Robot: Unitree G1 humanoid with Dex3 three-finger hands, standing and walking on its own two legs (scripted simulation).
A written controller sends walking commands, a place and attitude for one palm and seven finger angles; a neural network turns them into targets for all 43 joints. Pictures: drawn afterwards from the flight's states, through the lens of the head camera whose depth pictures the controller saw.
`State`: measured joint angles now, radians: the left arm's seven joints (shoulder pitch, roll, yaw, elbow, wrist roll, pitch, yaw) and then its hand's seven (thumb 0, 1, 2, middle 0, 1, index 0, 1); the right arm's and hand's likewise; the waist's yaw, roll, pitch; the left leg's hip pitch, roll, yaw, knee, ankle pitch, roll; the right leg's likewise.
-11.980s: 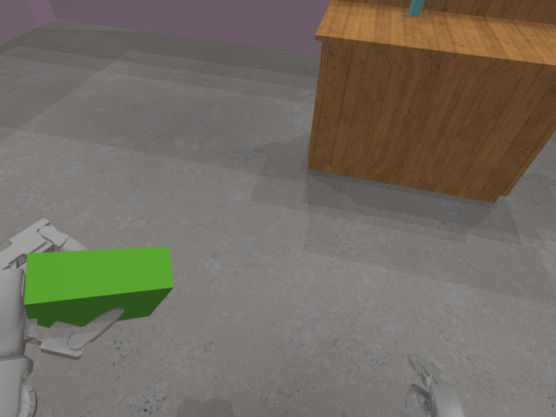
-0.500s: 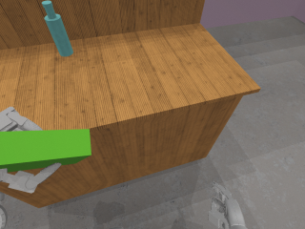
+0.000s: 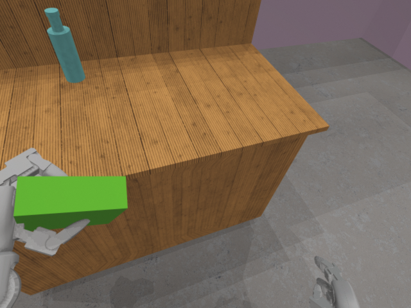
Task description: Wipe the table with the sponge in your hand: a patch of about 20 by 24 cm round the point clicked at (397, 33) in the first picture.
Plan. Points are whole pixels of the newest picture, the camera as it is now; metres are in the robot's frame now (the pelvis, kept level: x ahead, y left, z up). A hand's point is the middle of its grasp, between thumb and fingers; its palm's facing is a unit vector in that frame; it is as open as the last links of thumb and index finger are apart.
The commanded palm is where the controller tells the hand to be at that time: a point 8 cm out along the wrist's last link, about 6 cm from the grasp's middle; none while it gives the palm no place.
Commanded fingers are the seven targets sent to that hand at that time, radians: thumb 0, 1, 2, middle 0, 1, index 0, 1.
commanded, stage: come to a stop and stand still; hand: left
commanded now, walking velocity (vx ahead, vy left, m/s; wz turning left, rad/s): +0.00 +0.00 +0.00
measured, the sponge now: (88, 203) +0.24 +0.21 +0.12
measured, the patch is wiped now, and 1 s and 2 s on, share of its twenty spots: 0.00 0.00 0.00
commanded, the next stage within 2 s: look again from close up in 0.60 s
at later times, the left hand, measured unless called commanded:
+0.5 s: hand (7, 186) +0.23 +0.31 +0.15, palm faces +0.40 -0.85 -0.34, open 9.3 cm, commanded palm +0.18 +0.33 +0.17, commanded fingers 0.00 0.10 1.30 -1.20 -1.60 -1.20 -1.60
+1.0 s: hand (12, 193) +0.23 +0.30 +0.15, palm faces +0.40 -0.84 -0.37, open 9.3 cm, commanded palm +0.17 +0.33 +0.17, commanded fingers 0.00 0.10 1.30 -1.20 -1.60 -1.20 -1.60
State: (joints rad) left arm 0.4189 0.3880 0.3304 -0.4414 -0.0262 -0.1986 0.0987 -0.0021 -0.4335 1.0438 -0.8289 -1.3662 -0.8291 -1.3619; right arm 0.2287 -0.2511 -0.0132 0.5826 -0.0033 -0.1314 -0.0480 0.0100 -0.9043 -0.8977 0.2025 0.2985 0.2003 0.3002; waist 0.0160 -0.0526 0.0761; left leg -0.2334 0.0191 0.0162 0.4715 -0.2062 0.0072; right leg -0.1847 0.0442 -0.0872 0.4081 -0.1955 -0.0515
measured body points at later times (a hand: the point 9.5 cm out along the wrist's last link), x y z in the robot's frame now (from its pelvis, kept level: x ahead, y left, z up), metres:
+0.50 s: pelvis +0.02 +0.05 +0.00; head +0.04 +0.09 +0.45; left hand +0.21 +0.35 +0.17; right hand +0.22 -0.15 -0.06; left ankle +0.03 +0.11 -0.74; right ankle +0.02 -0.08 -0.74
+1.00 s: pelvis +0.01 +0.05 +0.00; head +0.03 +0.06 +0.45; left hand +0.20 +0.34 +0.17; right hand +0.19 -0.17 -0.07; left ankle +0.03 +0.11 -0.74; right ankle +0.02 -0.08 -0.74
